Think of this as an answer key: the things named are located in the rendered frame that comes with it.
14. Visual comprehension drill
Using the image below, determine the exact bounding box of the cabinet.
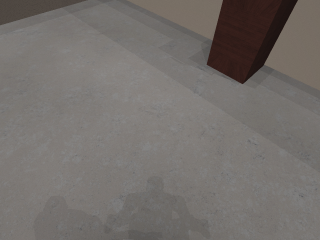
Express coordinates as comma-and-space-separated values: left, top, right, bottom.
206, 0, 298, 84

